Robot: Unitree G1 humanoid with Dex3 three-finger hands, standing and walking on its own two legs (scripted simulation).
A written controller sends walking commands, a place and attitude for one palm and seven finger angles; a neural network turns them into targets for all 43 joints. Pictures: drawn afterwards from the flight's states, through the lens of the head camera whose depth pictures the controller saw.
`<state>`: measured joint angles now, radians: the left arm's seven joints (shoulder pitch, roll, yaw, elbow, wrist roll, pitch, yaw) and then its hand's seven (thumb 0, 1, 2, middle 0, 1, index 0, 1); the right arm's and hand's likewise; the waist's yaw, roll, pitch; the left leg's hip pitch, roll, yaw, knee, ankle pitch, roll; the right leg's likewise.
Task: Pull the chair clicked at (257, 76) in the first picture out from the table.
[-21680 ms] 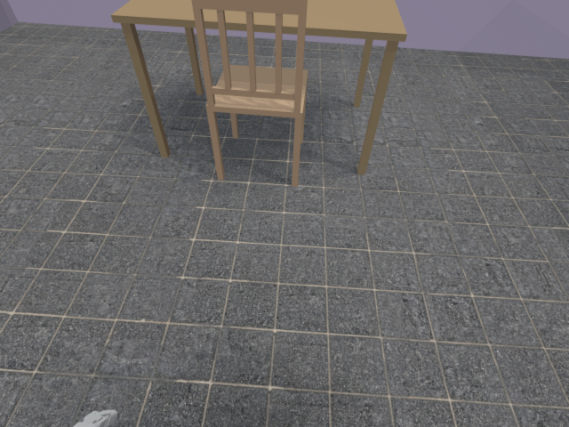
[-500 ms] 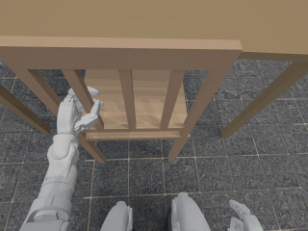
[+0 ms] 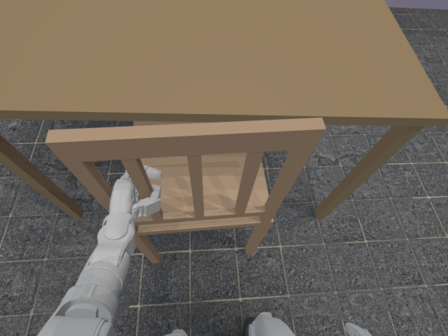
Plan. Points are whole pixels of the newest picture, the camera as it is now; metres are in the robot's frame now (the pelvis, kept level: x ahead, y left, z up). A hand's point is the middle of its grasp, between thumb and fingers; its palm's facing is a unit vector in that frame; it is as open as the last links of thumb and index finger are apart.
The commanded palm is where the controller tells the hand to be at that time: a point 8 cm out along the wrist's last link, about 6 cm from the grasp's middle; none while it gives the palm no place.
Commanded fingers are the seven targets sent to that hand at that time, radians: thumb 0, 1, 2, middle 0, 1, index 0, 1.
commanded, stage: step backward, pulling the chair out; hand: left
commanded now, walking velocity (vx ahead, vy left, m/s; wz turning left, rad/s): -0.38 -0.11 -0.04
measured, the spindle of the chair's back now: (197, 188) +0.41 +0.05 -0.07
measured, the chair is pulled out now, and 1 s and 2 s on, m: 0.04 0.15 0.21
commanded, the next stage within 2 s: none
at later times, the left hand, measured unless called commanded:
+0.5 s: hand (165, 228) +0.31 +0.11 -0.06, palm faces +0.04 -0.99 -0.14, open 5.5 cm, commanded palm +0.30 +0.16 -0.05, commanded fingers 0.00 0.90 0.90 -0.50 -1.45 -0.50 -1.45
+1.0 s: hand (164, 267) +0.24 +0.10 -0.06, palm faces +0.01 -0.98 -0.18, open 5.6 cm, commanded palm +0.24 +0.15 -0.05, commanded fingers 0.00 0.90 0.90 -0.50 -1.45 -0.50 -1.45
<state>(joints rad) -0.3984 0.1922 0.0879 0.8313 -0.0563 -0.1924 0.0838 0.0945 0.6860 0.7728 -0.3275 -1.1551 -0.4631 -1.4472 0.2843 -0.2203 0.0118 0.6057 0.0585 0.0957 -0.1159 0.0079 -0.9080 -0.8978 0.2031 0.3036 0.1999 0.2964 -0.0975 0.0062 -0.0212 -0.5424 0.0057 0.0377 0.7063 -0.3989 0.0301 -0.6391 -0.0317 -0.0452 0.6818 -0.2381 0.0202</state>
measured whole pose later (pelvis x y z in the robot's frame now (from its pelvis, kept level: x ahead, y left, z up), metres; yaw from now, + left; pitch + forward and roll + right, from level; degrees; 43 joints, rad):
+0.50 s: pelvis -0.05 -0.02 +0.01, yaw -2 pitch +6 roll +1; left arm -0.43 0.18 0.08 0.97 -0.08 -0.24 0.10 0.09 0.68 0.75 -0.32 -1.15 -0.50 -1.45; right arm 0.21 -0.22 0.00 0.67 0.05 0.09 -0.12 0.01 -0.91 -0.90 0.20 0.30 0.20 0.30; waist -0.07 0.00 0.09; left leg -0.42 0.02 0.08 0.61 -0.30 0.01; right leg -0.52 -0.02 -0.02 0.57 -0.15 -0.01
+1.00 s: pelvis -0.11 -0.02 +0.00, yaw -2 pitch +1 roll +2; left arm -0.43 0.17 0.02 1.03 -0.06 -0.22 0.11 0.06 0.64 0.76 -0.31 -1.16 -0.50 -1.45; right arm 0.25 -0.21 0.02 0.72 0.05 0.00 -0.12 0.01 -0.91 -0.90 0.20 0.30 0.20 0.30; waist -0.04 -0.02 0.10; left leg -0.44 0.02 0.10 0.68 -0.26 0.02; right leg -0.52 -0.04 -0.01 0.68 -0.17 0.00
